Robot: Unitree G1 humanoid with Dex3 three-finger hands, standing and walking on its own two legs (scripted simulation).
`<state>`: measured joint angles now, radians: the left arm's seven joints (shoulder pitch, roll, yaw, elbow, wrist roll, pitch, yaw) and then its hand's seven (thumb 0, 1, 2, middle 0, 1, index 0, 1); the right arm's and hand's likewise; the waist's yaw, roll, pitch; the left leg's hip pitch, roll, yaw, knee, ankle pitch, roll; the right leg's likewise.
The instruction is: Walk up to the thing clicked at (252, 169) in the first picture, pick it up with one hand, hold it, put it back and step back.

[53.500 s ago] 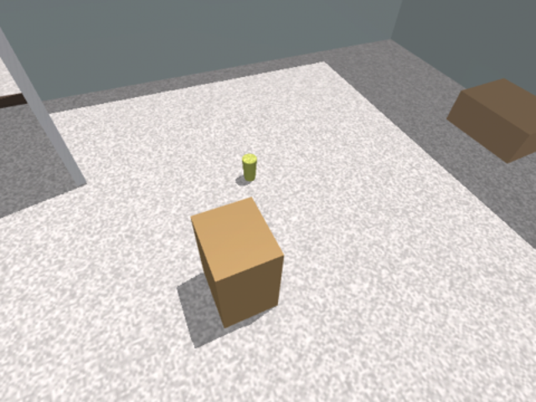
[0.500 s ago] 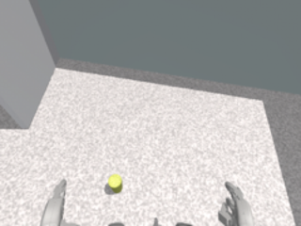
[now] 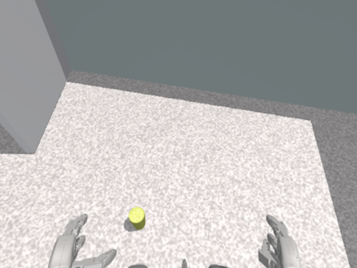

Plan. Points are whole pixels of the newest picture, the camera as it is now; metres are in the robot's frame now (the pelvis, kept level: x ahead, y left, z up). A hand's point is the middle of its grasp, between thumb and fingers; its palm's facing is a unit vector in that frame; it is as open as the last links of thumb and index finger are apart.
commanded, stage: stand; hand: left
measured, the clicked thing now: (138, 219) +0.44 +0.18 -0.65
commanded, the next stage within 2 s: none
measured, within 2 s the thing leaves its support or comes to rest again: neither
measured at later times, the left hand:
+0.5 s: hand out of the picture +0.05 +0.25 -0.11, palm faces +0.01 -0.94 -0.35, open 7.4 cm
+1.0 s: hand out of the picture +0.04 +0.25 -0.10, palm faces +0.02 -0.94 -0.34, open 7.4 cm
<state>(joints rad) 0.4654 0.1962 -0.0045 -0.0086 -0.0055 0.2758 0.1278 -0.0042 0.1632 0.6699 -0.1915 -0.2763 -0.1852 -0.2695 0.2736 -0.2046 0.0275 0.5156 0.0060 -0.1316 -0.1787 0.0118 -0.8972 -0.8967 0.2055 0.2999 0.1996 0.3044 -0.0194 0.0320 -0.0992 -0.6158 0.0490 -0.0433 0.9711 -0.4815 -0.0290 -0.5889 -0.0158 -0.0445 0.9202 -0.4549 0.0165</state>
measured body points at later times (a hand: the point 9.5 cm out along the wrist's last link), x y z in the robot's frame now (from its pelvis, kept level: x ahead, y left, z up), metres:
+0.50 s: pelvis -0.01 +0.00 +0.04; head +0.00 +0.00 +0.49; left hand +0.05 +0.30 -0.09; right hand +0.07 -0.28 -0.09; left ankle +0.01 +0.13 -0.69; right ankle +0.01 -0.13 -0.69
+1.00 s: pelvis -0.01 +0.00 +0.06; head -0.01 -0.01 +0.51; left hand +0.04 +0.30 -0.08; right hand +0.06 -0.29 -0.08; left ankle +0.01 +0.13 -0.69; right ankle +0.01 -0.13 -0.69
